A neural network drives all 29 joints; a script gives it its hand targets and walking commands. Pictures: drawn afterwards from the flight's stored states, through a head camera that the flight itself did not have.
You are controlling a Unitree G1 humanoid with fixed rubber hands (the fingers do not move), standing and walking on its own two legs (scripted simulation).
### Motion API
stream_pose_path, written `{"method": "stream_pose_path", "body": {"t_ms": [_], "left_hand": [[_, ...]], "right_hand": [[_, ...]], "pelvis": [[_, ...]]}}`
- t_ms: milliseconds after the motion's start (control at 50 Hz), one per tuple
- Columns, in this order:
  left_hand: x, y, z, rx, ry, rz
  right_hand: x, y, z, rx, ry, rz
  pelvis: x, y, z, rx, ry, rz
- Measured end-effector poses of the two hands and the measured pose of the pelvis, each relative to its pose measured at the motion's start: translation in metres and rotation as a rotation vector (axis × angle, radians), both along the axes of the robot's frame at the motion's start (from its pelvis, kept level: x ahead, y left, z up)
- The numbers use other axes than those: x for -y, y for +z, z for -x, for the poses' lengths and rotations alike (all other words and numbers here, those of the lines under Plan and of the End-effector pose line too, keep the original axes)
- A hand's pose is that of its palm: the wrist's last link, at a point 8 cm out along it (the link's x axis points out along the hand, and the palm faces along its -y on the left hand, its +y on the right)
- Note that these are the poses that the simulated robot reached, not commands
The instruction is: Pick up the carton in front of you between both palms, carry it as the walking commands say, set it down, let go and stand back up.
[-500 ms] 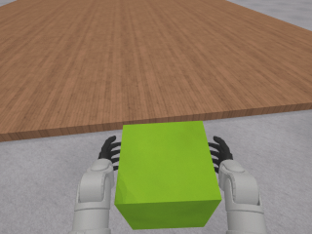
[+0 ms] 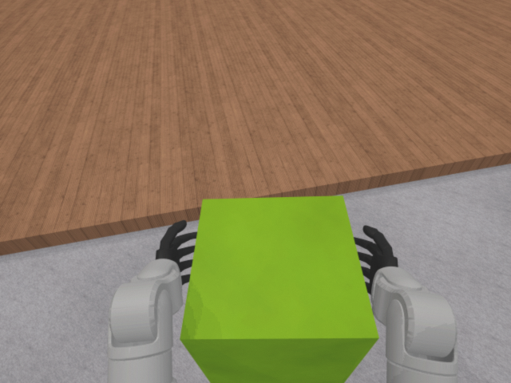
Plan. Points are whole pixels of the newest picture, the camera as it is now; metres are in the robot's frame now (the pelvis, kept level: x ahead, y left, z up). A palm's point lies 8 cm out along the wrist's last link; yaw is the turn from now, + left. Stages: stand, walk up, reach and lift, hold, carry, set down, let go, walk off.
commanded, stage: carry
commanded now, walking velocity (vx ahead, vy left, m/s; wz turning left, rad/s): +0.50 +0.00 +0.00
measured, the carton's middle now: (274, 297) +0.27 -0.02 +0.01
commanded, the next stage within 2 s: none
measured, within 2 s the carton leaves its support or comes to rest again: neither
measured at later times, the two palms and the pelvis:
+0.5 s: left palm (190, 136) +0.60 +0.14 +0.09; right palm (329, 130) +0.61 -0.16 +0.08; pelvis +0.34 -0.02 +0.00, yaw +3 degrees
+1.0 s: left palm (199, 32) +1.03 +0.16 +0.15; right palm (300, 27) +1.03 -0.14 +0.15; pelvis +0.68 +0.01 -0.01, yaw +2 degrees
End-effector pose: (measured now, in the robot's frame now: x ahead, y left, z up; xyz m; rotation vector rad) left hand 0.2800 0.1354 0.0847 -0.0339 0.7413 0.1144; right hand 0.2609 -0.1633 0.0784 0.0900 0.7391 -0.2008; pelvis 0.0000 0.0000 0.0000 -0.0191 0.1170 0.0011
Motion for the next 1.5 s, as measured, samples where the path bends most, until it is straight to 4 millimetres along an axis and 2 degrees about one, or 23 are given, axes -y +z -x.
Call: {"method": "stream_pose_path", "body": {"t_ms": [60,120,160,220,280,380,480,580,640,700,760,860,920,980,1060,1160,1240,1380,1500], "left_hand": [[0.008,-0.002,-0.043,0.025,-0.001,0.005],[0.015,-0.01,-0.084,0.059,0.023,-0.004],[0.015,-0.016,-0.107,0.05,0.044,-0.019],[0.01,-0.019,-0.131,-0.006,0.088,-0.025],[0.004,-0.013,-0.157,-0.029,0.127,-0.023],[-0.001,-0.002,-0.22,-0.014,0.136,-0.028],[-0.006,0.003,-0.3,0.038,0.099,-0.025],[-0.021,-0.007,-0.391,0.101,0.061,0.006],[-0.028,-0.01,-0.44,0.09,0.052,0.029],[-0.03,0.003,-0.483,0.083,0.039,0.043],[-0.031,0.025,-0.53,0.127,0.036,0.054],[-0.033,0.056,-0.617,0.189,0.021,0.03],[-0.031,0.065,-0.672,0.183,0.008,-0.012],[-0.026,0.065,-0.729,0.146,0.006,-0.048],[-0.021,0.056,-0.8,0.11,0.027,-0.089],[-0.027,0.034,-0.864,-0.026,0.068,-0.101],[-0.033,0.03,-0.918,-0.037,0.097,-0.079],[-0.044,0.041,-1.023,0.063,0.114,-0.042],[-0.071,0.045,-1.124,0.112,0.117,-0.039]], "right_hand": [[0.009,0.001,-0.045,0.024,-0.002,0.005],[0.015,-0.007,-0.096,0.057,0.024,0.0],[0.016,-0.014,-0.127,0.048,0.055,-0.005],[0.011,-0.017,-0.165,-0.007,0.1,-0.009],[0.004,-0.012,-0.203,-0.028,0.141,-0.006],[-0.001,-0.003,-0.266,-0.013,0.157,-0.003],[-0.006,0.001,-0.334,0.038,0.119,0.001],[-0.02,-0.001,-0.414,0.1,0.074,0.024],[-0.027,0.0,-0.458,0.088,0.053,0.034],[-0.03,0.013,-0.494,0.081,0.02,0.021],[-0.031,0.035,-0.537,0.126,-0.002,0.014],[-0.032,0.068,-0.628,0.186,0.031,0.055],[-0.03,0.077,-0.688,0.177,0.065,0.075],[-0.025,0.075,-0.75,0.141,0.098,0.084],[-0.02,0.06,-0.833,0.108,0.151,0.077],[-0.028,0.035,-0.913,-0.024,0.189,0.037],[-0.033,0.031,-0.971,-0.036,0.189,0.023],[-0.044,0.044,-1.072,0.06,0.145,-0.001],[-0.071,0.051,-1.172,0.109,0.13,-0.012]], "pelvis": [[0.009,-0.005,-0.042,0.011,0.005,0.005],[0.022,-0.021,-0.089,0.045,0.026,-0.001],[0.029,-0.024,-0.116,0.055,0.046,0.003],[0.036,-0.014,-0.151,0.053,0.066,-0.01],[0.039,-0.002,-0.185,0.047,0.061,-0.03],[0.035,0.008,-0.249,0.037,0.048,-0.058],[0.02,0.001,-0.322,0.043,0.045,-0.052],[-0.003,-0.025,-0.407,0.065,0.017,-0.036],[-0.014,-0.025,-0.446,0.066,0.008,-0.042],[-0.021,-0.013,-0.479,0.056,-0.006,-0.026],[-0.026,-0.002,-0.514,0.046,-0.001,-0.012],[-0.026,0.003,-0.577,0.042,0.008,-0.003],[-0.021,0.0,-0.62,0.042,0.018,-0.006],[-0.015,-0.009,-0.667,0.045,0.027,-0.013],[-0.003,-0.029,-0.727,0.063,0.049,-0.028],[0.003,-0.018,-0.78,0.049,0.04,-0.037],[0.004,-0.008,-0.826,0.029,0.033,-0.047],[-0.011,-0.009,-0.927,0.008,0.009,-0.055],[-0.039,-0.015,-1.03,-0.005,-0.014,-0.057]]}}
